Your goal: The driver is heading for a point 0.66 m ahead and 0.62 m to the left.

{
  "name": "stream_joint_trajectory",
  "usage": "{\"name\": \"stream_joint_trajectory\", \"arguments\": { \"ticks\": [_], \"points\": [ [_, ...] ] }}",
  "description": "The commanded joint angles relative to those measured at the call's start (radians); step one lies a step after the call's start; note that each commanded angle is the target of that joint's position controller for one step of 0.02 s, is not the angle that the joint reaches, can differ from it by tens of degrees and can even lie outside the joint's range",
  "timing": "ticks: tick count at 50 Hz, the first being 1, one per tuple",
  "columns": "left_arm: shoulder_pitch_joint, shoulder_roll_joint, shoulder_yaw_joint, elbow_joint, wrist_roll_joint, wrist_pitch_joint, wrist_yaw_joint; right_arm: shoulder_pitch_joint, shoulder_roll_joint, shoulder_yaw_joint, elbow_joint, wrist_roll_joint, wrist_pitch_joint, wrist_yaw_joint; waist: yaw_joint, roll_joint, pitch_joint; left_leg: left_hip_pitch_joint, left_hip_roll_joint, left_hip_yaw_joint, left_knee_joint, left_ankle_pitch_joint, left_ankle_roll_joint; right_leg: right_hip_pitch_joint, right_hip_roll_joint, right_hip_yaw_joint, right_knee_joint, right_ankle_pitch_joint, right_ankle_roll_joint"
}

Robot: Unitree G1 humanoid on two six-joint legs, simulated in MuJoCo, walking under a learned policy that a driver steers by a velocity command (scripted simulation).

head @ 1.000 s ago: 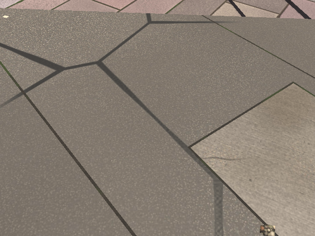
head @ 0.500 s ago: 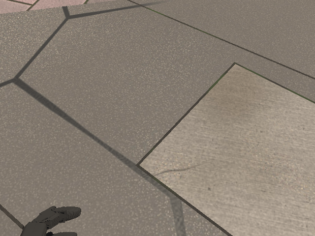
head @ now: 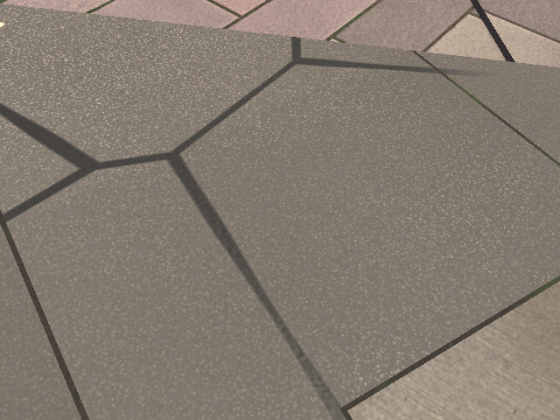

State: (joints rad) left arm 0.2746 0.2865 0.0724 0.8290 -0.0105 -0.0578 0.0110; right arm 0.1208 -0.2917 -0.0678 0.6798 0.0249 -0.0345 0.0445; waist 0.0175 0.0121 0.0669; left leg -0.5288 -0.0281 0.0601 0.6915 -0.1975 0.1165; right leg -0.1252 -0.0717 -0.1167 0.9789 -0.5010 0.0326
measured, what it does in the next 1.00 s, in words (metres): walks ahead, turning left: right foot, then left foot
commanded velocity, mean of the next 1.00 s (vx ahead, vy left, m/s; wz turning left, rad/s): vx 0.50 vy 0.00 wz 0.59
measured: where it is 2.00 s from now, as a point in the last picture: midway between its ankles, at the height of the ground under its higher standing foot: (126, 241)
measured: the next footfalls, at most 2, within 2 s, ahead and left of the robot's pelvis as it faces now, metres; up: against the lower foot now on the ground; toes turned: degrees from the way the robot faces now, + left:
right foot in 0.44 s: +0.45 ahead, -0.10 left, +0.00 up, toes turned +19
left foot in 0.96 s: +0.60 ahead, +0.26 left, +0.00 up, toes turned +36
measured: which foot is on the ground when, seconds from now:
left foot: down 0.00-0.44, up 0.46-0.94, down 0.96-1.00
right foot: up 0.00-0.42, down 0.44-0.96, up 0.98-1.00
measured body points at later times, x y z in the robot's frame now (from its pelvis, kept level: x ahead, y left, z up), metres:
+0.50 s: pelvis +0.30 -0.03 +0.01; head +0.32 -0.02 +0.46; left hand +0.42 +0.28 -0.06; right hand +0.44 -0.29 -0.10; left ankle +0.12 +0.06 -0.65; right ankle +0.41 -0.11 -0.71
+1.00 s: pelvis +0.53 +0.11 +0.00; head +0.56 +0.15 +0.45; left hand +0.38 +0.38 -0.12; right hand +0.86 +0.04 -0.06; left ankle +0.57 +0.24 -0.71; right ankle +0.44 -0.11 -0.65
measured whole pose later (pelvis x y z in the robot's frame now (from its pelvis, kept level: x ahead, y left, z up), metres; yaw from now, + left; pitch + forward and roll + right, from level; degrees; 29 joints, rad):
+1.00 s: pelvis +0.53 +0.11 +0.00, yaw +36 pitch +2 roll -1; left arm 0.30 0.32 0.07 0.85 -0.01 -0.06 0.01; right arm 0.09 -0.30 -0.07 0.56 0.03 -0.02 0.04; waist 0.05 0.01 0.07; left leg -0.52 -0.03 0.04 0.65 -0.15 0.10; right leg -0.09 -0.08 -0.12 0.89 -0.52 0.03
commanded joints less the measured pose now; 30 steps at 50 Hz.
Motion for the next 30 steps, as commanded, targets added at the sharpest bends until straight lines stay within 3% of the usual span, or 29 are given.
{"name": "stream_joint_trajectory", "arguments": {
  "ticks": [1,2,3,4,7,12,16,19,20,21,22,23,24,25,26,27,28,30],
  "points": [
    [-0.111,0.136,0.011,-0.165,-0.040,-0.084,-0.019,0.264,-0.187,-0.057,-0.023,-0.008,-0.026,-0.006,-0.130,0.077,-0.279,0.791,0.330,-0.737,-0.419,-0.161,0.244,-0.703,0.044,0.215,0.425,0.033,-0.046],
    [-0.115,0.119,0.006,-0.159,-0.021,-0.090,-0.011,0.200,-0.160,-0.048,-0.030,-0.006,-0.032,-0.006,-0.077,-0.024,-0.185,0.630,0.287,-0.615,-0.412,-0.040,0.209,-0.663,-0.005,0.212,0.331,0.109,-0.052],
    [-0.108,0.130,0.014,-0.148,0.006,-0.084,-0.003,0.142,-0.123,-0.038,-0.043,-0.011,-0.034,-0.012,-0.040,-0.017,-0.150,0.511,0.249,-0.521,-0.415,0.072,0.190,-0.591,-0.036,0.214,0.243,0.153,-0.047],
    [-0.087,0.133,0.018,-0.144,0.012,-0.072,-0.005,0.114,-0.111,-0.032,-0.061,-0.023,-0.035,-0.018,-0.013,0.011,-0.136,0.434,0.224,-0.477,-0.433,0.143,0.185,-0.529,-0.051,0.218,0.211,0.183,-0.040],
    [-0.091,0.099,0.011,-0.148,0.027,-0.042,-0.004,0.126,-0.132,-0.038,-0.062,-0.017,-0.040,-0.034,0.001,0.006,-0.115,0.335,0.188,-0.383,-0.461,0.298,0.190,-0.496,-0.042,0.187,0.081,0.239,0.005],
    [-0.273,0.050,-0.014,-0.191,0.022,-0.043,-0.012,0.186,-0.157,-0.046,-0.041,-0.004,-0.026,-0.059,-0.064,0.056,-0.075,0.272,0.106,-0.289,-0.441,0.211,0.117,-0.437,0.029,0.162,-0.308,0.542,0.042],
    [-0.349,0.081,-0.007,-0.216,0.004,-0.059,-0.031,0.242,-0.158,-0.049,-0.019,0.002,-0.014,-0.062,-0.094,0.080,-0.068,0.328,0.140,-0.377,-0.380,0.112,0.096,-0.389,0.064,0.183,-0.447,0.574,0.026],
    [-0.305,0.119,0.012,-0.210,0.000,-0.075,-0.040,0.232,-0.152,-0.051,-0.021,-0.001,-0.005,-0.067,-0.059,0.118,-0.075,0.396,0.172,-0.466,-0.293,0.113,0.075,-0.330,0.069,0.197,-0.491,0.457,-0.014],
    [-0.241,0.129,0.021,-0.193,0.000,-0.080,-0.038,0.215,-0.143,-0.048,-0.027,-0.001,-0.001,-0.067,-0.021,0.130,-0.093,0.390,0.157,-0.470,-0.245,0.145,0.059,-0.246,0.075,0.179,-0.524,0.444,-0.036],
    [-0.139,0.158,0.037,-0.171,0.010,-0.086,-0.032,0.206,-0.108,-0.036,-0.037,-0.005,-0.002,-0.064,0.030,0.118,-0.159,0.356,0.105,-0.436,-0.123,0.191,0.026,-0.077,0.047,0.190,-0.538,0.446,-0.071],
    [0.014,0.213,0.051,-0.159,0.027,-0.087,-0.023,0.214,-0.049,-0.012,-0.058,-0.021,-0.005,-0.061,0.088,0.007,-0.306,0.232,0.040,-0.352,0.157,0.050,-0.014,0.186,-0.125,0.359,-0.522,0.371,-0.134],
    [0.091,0.287,0.068,-0.122,0.036,-0.074,-0.027,0.366,0.005,0.005,-0.087,0.010,-0.015,-0.060,0.014,-0.350,-0.409,-0.137,-0.091,-0.237,0.481,-0.403,-0.082,0.483,-0.342,0.853,-0.627,0.144,-0.308],
    [0.069,0.189,0.049,-0.134,0.010,-0.070,-0.032,0.355,-0.109,-0.013,-0.057,0.023,-0.015,-0.065,0.042,-0.247,-0.343,-0.264,-0.006,-0.259,0.614,-0.370,-0.097,0.450,-0.351,0.929,-0.679,-0.090,-0.297],
    [0.025,0.127,0.032,-0.146,0.006,-0.062,-0.025,0.239,-0.164,-0.029,-0.068,0.013,-0.009,-0.064,0.071,-0.155,-0.217,-0.290,0.029,-0.236,0.641,-0.272,-0.102,0.332,-0.305,0.753,-0.689,-0.059,-0.248],
    [-0.023,0.110,0.022,-0.149,0.016,-0.054,-0.022,0.181,-0.157,-0.030,-0.080,0.000,-0.004,-0.065,0.057,-0.090,-0.149,-0.257,0.063,-0.206,0.622,-0.199,-0.106,0.209,-0.261,0.616,-0.698,0.082,-0.220],
    [-0.050,0.090,0.015,-0.141,0.020,-0.049,-0.020,0.144,-0.144,-0.032,-0.094,-0.010,-0.005,-0.062,0.042,-0.083,-0.093,-0.236,0.089,-0.206,0.576,-0.153,-0.107,0.118,-0.221,0.520,-0.718,0.197,-0.212],
    [-0.060,0.078,0.010,-0.135,0.026,-0.051,-0.016,0.149,-0.125,-0.032,-0.100,-0.004,-0.002,-0.054,0.018,-0.106,-0.078,-0.191,0.114,-0.203,0.547,-0.124,-0.105,0.060,-0.193,0.441,-0.740,0.268,-0.200],
    [-0.057,0.076,0.011,-0.116,0.019,-0.058,-0.015,0.160,-0.084,-0.025,-0.104,0.006,0.009,-0.047,0.005,-0.124,-0.070,-0.169,0.131,-0.178,0.503,-0.108,-0.108,0.023,-0.176,0.346,-0.781,0.344,-0.209]
  ]
}}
